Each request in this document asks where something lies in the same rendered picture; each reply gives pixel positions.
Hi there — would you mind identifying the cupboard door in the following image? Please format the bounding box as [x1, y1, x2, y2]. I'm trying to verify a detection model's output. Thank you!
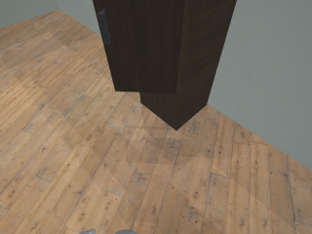
[93, 0, 185, 94]

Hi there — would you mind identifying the handle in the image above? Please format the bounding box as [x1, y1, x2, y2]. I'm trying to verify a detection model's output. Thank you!
[97, 8, 111, 45]

